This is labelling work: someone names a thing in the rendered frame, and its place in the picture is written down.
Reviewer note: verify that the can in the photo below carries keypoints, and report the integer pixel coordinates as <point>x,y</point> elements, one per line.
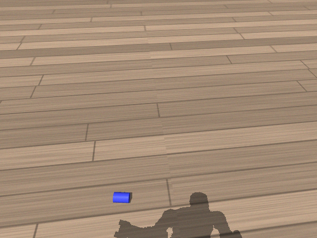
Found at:
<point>121,197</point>

